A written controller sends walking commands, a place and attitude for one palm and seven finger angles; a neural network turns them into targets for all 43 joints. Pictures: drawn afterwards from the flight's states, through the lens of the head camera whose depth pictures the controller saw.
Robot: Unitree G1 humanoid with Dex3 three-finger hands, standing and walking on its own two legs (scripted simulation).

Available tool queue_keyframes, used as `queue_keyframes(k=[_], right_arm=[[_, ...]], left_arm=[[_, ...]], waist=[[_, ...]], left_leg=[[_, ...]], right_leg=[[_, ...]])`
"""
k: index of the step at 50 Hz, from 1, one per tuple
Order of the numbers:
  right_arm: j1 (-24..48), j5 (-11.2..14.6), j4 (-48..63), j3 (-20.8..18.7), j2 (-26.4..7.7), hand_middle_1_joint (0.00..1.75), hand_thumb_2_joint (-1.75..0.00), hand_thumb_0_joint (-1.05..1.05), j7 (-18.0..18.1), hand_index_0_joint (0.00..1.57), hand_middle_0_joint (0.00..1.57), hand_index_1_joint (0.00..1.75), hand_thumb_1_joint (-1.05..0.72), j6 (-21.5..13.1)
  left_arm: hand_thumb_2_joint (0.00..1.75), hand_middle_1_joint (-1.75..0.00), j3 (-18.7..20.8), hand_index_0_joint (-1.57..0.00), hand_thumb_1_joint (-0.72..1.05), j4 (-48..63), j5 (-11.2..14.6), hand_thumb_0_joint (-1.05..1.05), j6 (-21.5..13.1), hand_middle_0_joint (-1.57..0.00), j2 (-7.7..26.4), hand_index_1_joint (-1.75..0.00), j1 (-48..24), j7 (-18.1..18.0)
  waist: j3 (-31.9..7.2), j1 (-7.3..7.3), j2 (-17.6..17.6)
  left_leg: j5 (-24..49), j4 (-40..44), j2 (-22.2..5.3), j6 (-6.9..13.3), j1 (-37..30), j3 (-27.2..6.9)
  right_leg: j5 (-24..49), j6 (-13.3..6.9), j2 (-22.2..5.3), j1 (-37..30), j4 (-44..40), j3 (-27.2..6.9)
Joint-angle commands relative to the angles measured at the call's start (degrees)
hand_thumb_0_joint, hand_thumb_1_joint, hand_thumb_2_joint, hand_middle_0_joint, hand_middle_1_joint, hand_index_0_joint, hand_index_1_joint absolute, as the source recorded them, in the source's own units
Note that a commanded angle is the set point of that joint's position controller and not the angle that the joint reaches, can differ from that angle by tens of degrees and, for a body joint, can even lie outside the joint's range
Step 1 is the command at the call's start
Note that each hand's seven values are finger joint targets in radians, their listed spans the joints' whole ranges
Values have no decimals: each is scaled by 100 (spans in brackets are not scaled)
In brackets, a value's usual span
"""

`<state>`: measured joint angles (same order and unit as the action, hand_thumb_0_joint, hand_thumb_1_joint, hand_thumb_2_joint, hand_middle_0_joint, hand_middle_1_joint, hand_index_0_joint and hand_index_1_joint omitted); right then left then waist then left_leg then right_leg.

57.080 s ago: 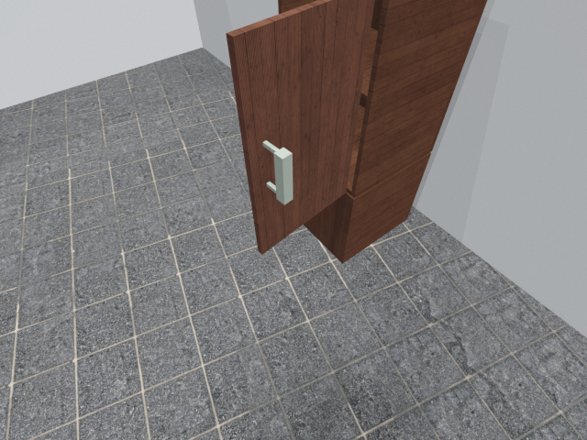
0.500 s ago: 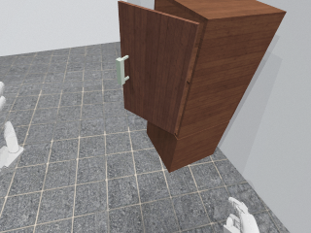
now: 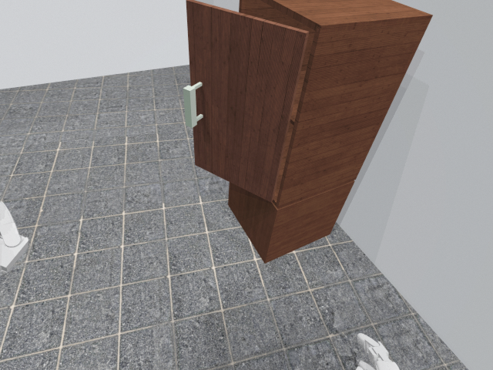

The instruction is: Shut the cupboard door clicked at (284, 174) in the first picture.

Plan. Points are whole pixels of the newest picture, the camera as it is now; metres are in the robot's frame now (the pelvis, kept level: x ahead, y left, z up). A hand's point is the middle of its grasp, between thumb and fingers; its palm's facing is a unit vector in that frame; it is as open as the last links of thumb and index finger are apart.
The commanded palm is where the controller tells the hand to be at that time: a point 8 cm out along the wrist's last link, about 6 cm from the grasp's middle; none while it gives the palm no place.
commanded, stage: stop stepping back and stand still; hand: left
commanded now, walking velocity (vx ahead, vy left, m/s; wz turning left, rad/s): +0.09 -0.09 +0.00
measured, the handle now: (195, 104) +0.90 +0.18 -0.04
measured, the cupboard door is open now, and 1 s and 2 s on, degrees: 31 31 31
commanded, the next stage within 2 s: let the arm hang, fingers relaxed in 0.66 s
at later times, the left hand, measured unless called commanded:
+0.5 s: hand (69, 209) +0.28 +0.25 +0.16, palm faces +0.38 -0.83 -0.41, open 7.4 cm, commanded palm +0.21 +0.30 +0.18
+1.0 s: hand out of the picture +0.13 +0.20 -0.13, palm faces -0.07 -0.97 -0.25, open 7.4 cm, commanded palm none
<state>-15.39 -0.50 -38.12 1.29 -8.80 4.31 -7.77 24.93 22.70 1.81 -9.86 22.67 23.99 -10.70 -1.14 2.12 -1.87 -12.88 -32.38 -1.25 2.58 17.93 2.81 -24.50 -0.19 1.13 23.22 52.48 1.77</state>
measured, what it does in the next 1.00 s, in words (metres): steps on the spot: right foot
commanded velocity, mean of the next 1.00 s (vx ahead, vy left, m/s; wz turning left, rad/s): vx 0.00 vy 0.00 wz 0.00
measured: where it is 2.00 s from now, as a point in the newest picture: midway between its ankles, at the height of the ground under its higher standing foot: outside the picture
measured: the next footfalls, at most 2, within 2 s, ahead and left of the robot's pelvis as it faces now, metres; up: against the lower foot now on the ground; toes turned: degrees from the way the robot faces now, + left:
right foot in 0.12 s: +0.04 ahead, -0.10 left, +0.00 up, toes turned -6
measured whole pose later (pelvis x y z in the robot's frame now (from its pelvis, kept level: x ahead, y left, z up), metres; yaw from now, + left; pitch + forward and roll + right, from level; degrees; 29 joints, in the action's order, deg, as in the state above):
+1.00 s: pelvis +0.01 +0.02 +0.00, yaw -2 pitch +0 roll +0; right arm -10.2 -1.3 -46.1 0.9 -16.3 -0.3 0.7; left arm -0.9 -35.8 -1.1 4.1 11.7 17.9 0.0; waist 0.6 1.0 2.3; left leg -13.8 -33.6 0.9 2.4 20.1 3.3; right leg -18.9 -0.2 -1.7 15.9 34.6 3.3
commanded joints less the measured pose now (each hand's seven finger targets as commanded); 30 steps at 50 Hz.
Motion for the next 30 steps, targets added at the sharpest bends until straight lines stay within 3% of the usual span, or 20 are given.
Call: queue_keyframes(k=[1, 3, 4, 5, 6, 7, 8, 9, 10, 12, 14, 15, 16, 17, 18, 20, 21, 22, 26, 30], right_arm=[[677, -6, 930, -277, -937, 30, -90, 0, -69, 20, 20, 30, -90, -291], [683, -36, 1026, -263, -936, 30, -90, 0, -49, 20, 20, 30, -90, -131], [644, -51, 1025, -264, -923, 30, -90, 0, -32, 20, 20, 30, -90, -67], [626, -57, 1016, -273, -905, 30, -90, 0, -13, 20, 20, 30, -90, 13], [563, -65, 1008, -276, -874, 30, -90, 0, -11, 20, 20, 30, -90, 84], [555, -80, 1006, -277, -838, 30, -90, 0, -7, 20, 20, 30, -90, 141], [523, -88, 923, -264, -865, 30, -90, 0, -11, 20, 20, 30, -90, 147], [525, 6, 869, -315, -815, 30, -90, 0, -26, 20, 20, 30, -90, 119], [528, 48, 920, -341, -864, 30, -90, 0, -29, 20, 20, 30, -90, 130], [622, 63, 916, -278, -851, 30, -90, 0, -11, 20, 20, 30, -90, 122], [645, 51, 868, -247, -848, 30, -90, 0, 36, 20, 20, 30, -90, 84], [708, 56, 872, -281, -895, 30, -90, 0, 71, 20, 20, 30, -90, 40], [794, 72, 898, -330, -975, 30, -90, 0, 114, 20, 20, 30, -90, -15], [790, 88, 952, -354, -1016, 30, -90, 0, 120, 20, 20, 30, -90, -31], [780, 104, 1002, -357, -1045, 30, -90, 0, 108, 20, 20, 30, -90, -38], [757, 58, 1022, -305, -978, 30, -90, 0, 96, 20, 20, 30, -90, -57], [783, 54, 1002, -320, -989, 30, -90, 0, 95, 20, 20, 30, -90, -77], [743, 63, 1045, -326, -980, 30, -90, 0, 79, 20, 20, 30, -90, -64], [626, 104, 1150, -384, -964, 30, -90, 0, 5, 20, 20, 30, -90, 59], [635, 121, 1263, -340, -929, 30, -90, 0, -6, 20, 20, 30, -90, 231]], left_arm=[[90, -30, 612, -20, 90, 1863, 2, 0, -431, -20, 1124, -30, 812, 43], [90, -30, 606, -20, 90, 1836, -3, 0, -382, -20, 1090, -30, 901, 25], [90, -30, 677, -20, 90, 1736, -11, 0, -358, -20, 1142, -30, 889, 8], [90, -30, 736, -20, 90, 1582, -9, 0, -325, -20, 1192, -30, 845, -12], [90, -30, 852, -20, 90, 1401, -4, 0, -289, -20, 1312, -30, 825, -23], [90, -30, 801, -20, 90, 1431, 47, 0, -297, -20, 1293, -30, 606, -23], [90, -30, 929, -20, 90, 1377, 91, 0, -357, -20, 1478, -30, 399, -63], [90, -30, 772, -20, 90, 1193, 92, 0, -337, -20, 1283, -30, 330, -67], [90, -30, 653, -20, 90, 1040, 80, 0, -313, -20, 1122, -30, 443, -63], [90, -30, 555, -20, 90, 1090, 63, 0, -337, -20, 1054, -30, 328, -67], [90, -30, 444, -20, 90, 1199, 39, 0, -411, -20, 1028, -30, 128, -63], [90, -30, 409, -20, 90, 1303, 41, 0, -438, -20, 1035, -30, 58, -57], [90, -30, 376, -20, 90, 1513, 34, 0, -462, -20, 1074, -30, -92, -49], [90, -30, 372, -20, 90, 1636, 27, 0, -482, -20, 1079, -30, -38, -46], [90, -30, 362, -20, 90, 1726, 6, 0, -483, -20, 1069, -30, -15, -34], [90, -30, 454, -20, 90, 1971, -13, 0, -535, -20, 1152, -30, -15, -14], [90, -30, 626, -20, 90, 1978, -27, 0, -557, -20, 1316, -30, 50, -13], [90, -30, 565, -20, 90, 1960, -13, 0, -575, -20, 1196, -30, 167, -10], [90, -30, 887, -20, 90, 1675, 100, 0, -553, -20, 1251, -30, 1079, 3], [90, -30, 907, -20, 90, 1574, 213, 0, -494, -20, 1184, -30, 1391, 31]], waist=[[-198, -207, 1480], [-164, -145, 1414], [-179, -118, 1212], [-143, -91, 854], [-84, -64, 363], [-60, -55, -191], [-34, -66, -395], [-235, -119, -678], [-150, -125, -825], [-131, -124, -547], [-223, -91, -156], [-276, -133, 101], [-386, -165, 425], [-448, -224, 618], [-433, -225, 693], [-430, -189, 1162], [-442, -206, 1116], [-519, -182, 993], [-1033, -159, 824], [-1092, -119, 623]], left_leg=[[-2328, 2242, -1150, 266, 669, -1076], [-2510, 1942, -969, 99, 1111, -809], [-2406, 1689, -838, 38, 1162, -687], [-2166, 1222, -703, -32, 1253, -539], [-1709, 442, -464, -119, 1287, -377], [-1136, -500, -223, -210, 1283, -205], [-713, -953, -160, -268, 1193, -143], [-1046, -1235, -124, -302, 1143, -256], [-999, -1307, -145, -294, 1205, -330], [-735, -557, -221, -256, 756, -309], [217, 391, -57, -212, -128, -73], [807, 651, -174, -147, -513, -217], [1446, 759, -466, -75, -788, -501], [1758, 752, -687, 19, -875, -728], [2033, 732, -751, 46, -832, -813], [2274, 870, -774, 36, -617, -979], [2285, 829, -742, -5, -561, -880], [2394, 740, -687, -52, -498, -814], [2633, 420, -499, -201, -544, -457], [2632, 413, -510, -231, -462, -387]], right_leg=[[297, -24, 105, -1126, -1389, 437], [344, -46, 154, -1875, -2213, 531], [315, -84, 89, -2055, -2582, 401], [257, -204, -148, -2107, -2896, 6], [-19, -478, -678, -1845, -3323, -854], [-232, -834, -1384, -1543, -3834, -1941], [477, -1055, -1839, -1429, -3966, -2279], [508, -1109, -1863, -1465, -3876, -2276], [886, -1114, -1809, -1537, -3753, -2188], [1861, -964, -1606, -1514, -3329, -1556], [2253, -542, -1108, -1304, -2909, -769], [2307, -307, -849, -1193, -2686, -526], [2236, -111, -631, -1097, -2492, -356], [2102, 33, -456, -1047, -2450, -302], [2215, 69, -348, -1118, -2435, -280], [2225, 40, -258, -1311, -2353, -130], [2319, 28, -270, -1409, -2434, -137], [2531, -7, -296, -1586, -2474, -143], [3470, -120, -479, -1979, -2523, -327], [3763, -93, -501, -2016, -2510, -335]])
